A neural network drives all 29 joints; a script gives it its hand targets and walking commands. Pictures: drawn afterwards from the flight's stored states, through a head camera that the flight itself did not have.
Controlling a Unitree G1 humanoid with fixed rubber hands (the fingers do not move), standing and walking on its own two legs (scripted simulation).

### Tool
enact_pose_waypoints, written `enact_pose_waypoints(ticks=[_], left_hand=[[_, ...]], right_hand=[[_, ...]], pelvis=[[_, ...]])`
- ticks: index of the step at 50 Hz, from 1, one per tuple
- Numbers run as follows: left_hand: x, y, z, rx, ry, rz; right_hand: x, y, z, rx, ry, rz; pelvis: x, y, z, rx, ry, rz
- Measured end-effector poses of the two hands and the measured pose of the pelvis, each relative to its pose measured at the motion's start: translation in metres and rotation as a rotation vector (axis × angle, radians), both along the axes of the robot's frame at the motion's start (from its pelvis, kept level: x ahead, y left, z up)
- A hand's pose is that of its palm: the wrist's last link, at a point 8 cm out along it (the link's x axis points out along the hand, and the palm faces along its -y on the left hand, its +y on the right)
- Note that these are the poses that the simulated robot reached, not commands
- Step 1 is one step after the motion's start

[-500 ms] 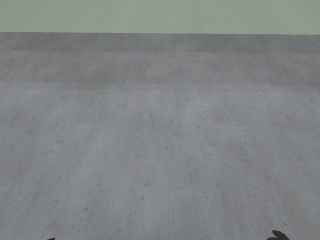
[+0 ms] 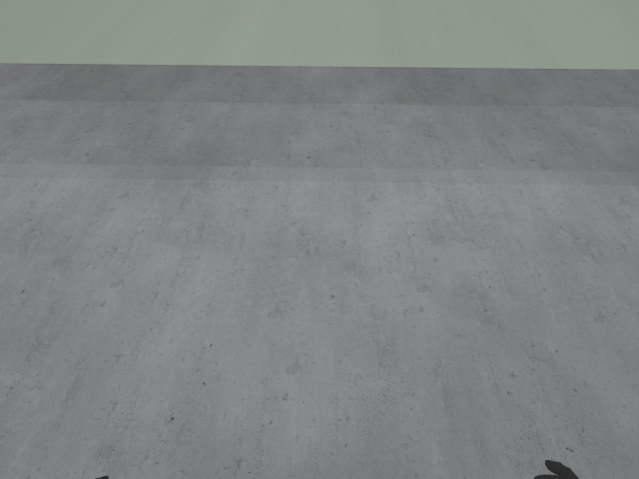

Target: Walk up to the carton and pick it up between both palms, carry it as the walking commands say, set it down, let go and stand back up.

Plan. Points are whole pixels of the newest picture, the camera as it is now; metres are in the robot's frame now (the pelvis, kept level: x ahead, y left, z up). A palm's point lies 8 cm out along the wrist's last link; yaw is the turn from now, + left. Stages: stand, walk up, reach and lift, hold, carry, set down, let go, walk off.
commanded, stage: stand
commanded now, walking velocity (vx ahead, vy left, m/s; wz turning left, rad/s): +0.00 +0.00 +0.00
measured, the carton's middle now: out of the picture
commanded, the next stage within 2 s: walk up in 0.06 s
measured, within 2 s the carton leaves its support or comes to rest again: neither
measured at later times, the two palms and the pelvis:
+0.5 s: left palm out of the picture +0.10 +0.24 -0.14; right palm out of the picture +0.03 -0.34 -0.16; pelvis -0.01 -0.04 -0.03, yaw -10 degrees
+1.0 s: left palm (193, 433) +0.22 +0.19 -0.12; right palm out of the picture -0.07 -0.29 -0.11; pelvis -0.01 -0.01 -0.01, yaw -24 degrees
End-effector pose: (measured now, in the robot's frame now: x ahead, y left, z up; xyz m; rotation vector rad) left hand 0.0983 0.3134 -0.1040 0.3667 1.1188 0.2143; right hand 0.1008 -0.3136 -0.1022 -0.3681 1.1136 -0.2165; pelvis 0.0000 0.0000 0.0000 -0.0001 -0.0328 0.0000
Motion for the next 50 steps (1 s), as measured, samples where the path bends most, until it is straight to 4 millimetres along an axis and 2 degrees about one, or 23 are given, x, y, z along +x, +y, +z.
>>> enact_pose_waypoints(ticks=[12,15,19,25,30,37,43,46,50], left_hand=[[0.001,0.001,0.000,0.001,0.002,0.002],[0.001,-0.002,-0.003,-0.021,0.017,0.021],[-0.004,-0.023,-0.014,-0.034,0.085,-0.012],[-0.002,-0.075,-0.034,-0.050,0.135,-0.103],[-0.003,-0.101,-0.027,-0.047,0.163,-0.144],[0.037,-0.110,-0.018,-0.052,0.091,-0.223],[0.085,-0.107,-0.020,-0.083,0.024,-0.305],[0.110,-0.109,-0.024,-0.107,-0.021,-0.359],[0.126,-0.122,-0.020,-0.149,-0.034,-0.425]], right_hand=[[0.001,0.000,0.000,-0.001,0.001,0.000],[-0.009,-0.005,-0.003,-0.025,0.024,-0.045],[-0.029,-0.009,-0.016,0.002,0.036,-0.106],[-0.067,-0.022,-0.053,0.078,0.064,-0.190],[-0.087,-0.022,-0.052,0.112,0.076,-0.249],[-0.107,-0.018,-0.036,0.112,0.043,-0.345],[-0.123,-0.002,-0.021,0.068,-0.017,-0.424],[-0.143,0.012,-0.018,0.040,-0.006,-0.462],[-0.169,0.025,-0.011,0.034,0.031,-0.503]], pelvis=[[0.002,0.001,0.000,0.000,0.001,0.000],[-0.001,-0.002,-0.002,-0.001,0.014,-0.036],[-0.007,-0.013,-0.008,0.001,0.017,-0.106],[-0.011,-0.040,-0.027,0.010,0.012,-0.183],[-0.016,-0.046,-0.017,0.012,0.019,-0.228],[-0.015,-0.044,-0.009,0.022,0.033,-0.288],[-0.011,-0.025,-0.010,0.014,0.043,-0.346],[-0.009,-0.014,-0.014,0.006,0.041,-0.374],[-0.008,-0.007,-0.009,-0.013,0.035,-0.425]])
